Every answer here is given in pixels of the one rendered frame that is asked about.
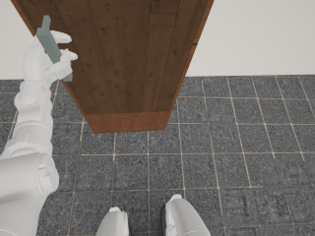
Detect handle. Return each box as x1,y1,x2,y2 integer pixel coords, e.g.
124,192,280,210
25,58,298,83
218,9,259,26
36,15,73,82

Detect right robot thigh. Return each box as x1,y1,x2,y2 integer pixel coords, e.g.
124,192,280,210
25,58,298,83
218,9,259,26
165,199,211,236

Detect right robot shin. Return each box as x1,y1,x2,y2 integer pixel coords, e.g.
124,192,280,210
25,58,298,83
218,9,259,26
165,194,182,236

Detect left robot upper arm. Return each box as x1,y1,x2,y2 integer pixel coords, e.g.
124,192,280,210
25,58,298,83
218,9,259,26
0,151,59,236

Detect robot left hand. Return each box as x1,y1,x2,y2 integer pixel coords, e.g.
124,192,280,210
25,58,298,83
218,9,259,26
23,30,78,88

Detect robot left forearm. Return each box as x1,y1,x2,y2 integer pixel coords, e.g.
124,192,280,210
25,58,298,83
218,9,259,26
0,80,53,160

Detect cupboard door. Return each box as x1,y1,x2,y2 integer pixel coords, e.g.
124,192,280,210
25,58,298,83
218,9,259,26
16,0,209,115

